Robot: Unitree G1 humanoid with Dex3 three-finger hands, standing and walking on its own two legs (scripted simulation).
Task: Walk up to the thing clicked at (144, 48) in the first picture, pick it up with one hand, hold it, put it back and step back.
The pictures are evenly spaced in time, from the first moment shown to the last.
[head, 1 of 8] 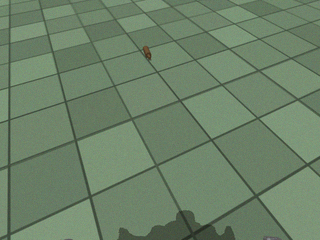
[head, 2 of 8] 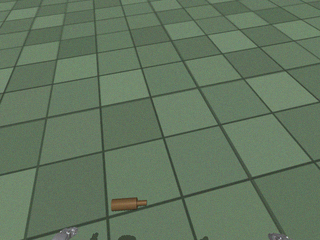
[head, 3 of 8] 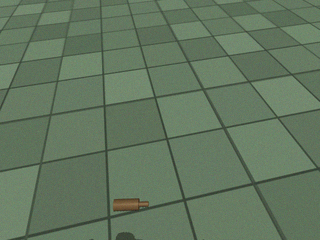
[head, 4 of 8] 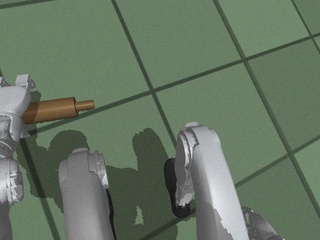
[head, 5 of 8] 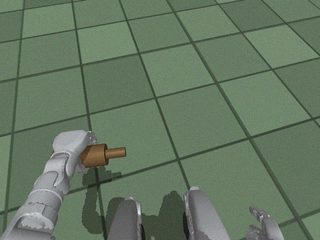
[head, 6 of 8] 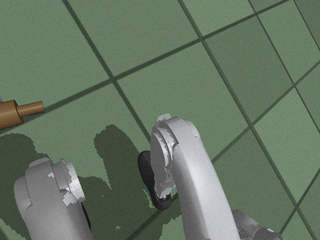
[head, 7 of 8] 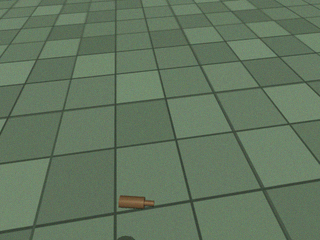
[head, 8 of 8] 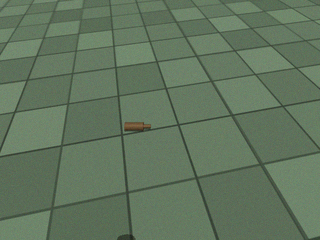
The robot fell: no
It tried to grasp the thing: yes
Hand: left
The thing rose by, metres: 0.67
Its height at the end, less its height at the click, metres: +0.00
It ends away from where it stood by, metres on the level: 0.01
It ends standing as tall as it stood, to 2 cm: yes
